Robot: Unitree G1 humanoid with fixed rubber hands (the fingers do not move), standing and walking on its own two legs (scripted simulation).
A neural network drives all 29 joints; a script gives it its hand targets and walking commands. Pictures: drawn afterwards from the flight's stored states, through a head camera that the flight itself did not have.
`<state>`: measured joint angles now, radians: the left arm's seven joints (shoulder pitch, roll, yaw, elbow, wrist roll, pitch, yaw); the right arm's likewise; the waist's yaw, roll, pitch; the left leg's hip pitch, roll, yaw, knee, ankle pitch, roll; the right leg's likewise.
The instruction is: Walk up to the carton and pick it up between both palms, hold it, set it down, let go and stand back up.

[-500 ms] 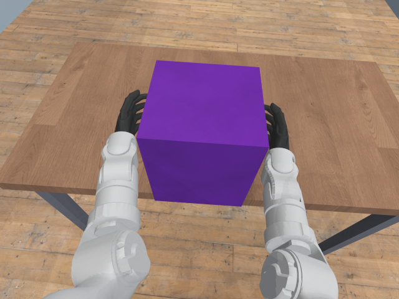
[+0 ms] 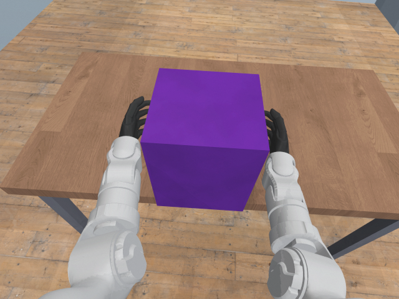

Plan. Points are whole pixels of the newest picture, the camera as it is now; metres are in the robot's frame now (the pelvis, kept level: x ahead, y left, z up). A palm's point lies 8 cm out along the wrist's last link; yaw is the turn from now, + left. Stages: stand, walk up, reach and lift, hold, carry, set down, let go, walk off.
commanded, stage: reach and lift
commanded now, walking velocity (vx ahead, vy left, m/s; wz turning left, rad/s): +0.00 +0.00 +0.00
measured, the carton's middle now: (204, 145) +0.44 -0.03 +0.03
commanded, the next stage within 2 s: none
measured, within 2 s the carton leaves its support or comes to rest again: leaves its support in 0.26 s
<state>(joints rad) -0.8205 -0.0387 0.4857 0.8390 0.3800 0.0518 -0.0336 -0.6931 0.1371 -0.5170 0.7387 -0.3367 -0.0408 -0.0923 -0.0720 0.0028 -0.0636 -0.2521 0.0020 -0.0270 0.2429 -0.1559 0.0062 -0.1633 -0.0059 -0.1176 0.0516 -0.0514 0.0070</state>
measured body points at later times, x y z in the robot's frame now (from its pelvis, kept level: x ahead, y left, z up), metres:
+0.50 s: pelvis +0.00 +0.01 +0.00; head -0.02 +0.03 +0.45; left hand +0.42 +0.14 +0.15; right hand +0.39 -0.17 +0.14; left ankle -0.04 +0.11 -0.75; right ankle -0.03 -0.12 -0.75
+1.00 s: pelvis -0.04 +0.00 +0.00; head -0.07 +0.03 +0.45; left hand +0.38 +0.11 +0.17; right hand +0.34 -0.19 +0.15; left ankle -0.04 +0.11 -0.75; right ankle -0.03 -0.12 -0.75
